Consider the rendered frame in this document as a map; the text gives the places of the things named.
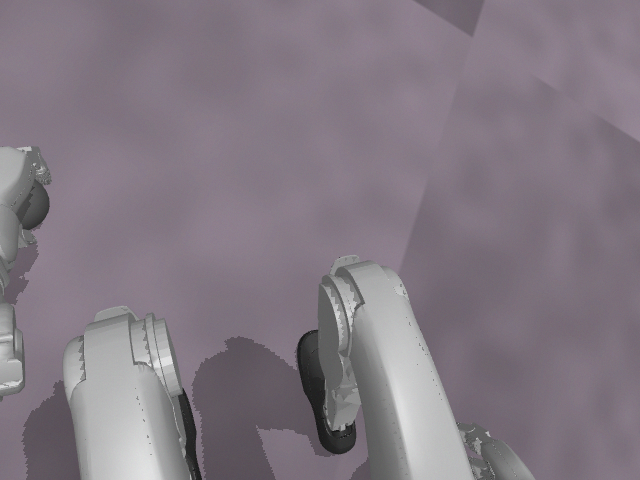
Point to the ball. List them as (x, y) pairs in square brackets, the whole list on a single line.
[(35, 208)]

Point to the right robot foot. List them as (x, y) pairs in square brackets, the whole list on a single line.
[(313, 382)]

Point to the left robot arm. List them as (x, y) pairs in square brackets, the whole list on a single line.
[(12, 357)]

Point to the left robot foot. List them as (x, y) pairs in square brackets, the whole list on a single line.
[(190, 431)]

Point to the left robot hand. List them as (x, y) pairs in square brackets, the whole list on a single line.
[(19, 167)]

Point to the right robot hand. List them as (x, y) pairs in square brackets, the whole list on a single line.
[(499, 462)]

